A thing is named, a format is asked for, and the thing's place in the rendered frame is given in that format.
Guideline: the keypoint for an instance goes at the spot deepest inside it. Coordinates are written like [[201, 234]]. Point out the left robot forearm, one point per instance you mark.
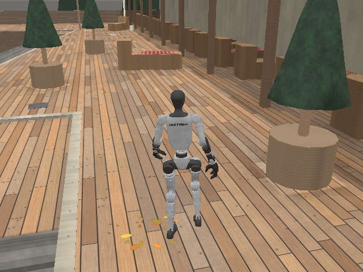
[[155, 147]]

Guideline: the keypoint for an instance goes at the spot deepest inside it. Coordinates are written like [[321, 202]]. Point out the robot left hand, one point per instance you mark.
[[157, 156]]

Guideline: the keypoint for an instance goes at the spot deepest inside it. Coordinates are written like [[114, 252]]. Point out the robot right upper arm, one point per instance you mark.
[[199, 129]]

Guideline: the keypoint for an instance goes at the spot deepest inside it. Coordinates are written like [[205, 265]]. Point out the robot right hand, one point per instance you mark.
[[214, 171]]

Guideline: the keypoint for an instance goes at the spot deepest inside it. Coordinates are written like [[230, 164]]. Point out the robot right thigh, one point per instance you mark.
[[195, 167]]

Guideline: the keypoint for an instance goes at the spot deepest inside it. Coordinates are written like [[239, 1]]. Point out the robot left upper arm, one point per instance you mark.
[[159, 129]]

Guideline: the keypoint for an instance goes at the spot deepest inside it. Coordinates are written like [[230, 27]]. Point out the right robot shin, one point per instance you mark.
[[197, 200]]

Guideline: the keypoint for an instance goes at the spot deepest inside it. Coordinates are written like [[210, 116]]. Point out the right robot forearm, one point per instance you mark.
[[208, 152]]

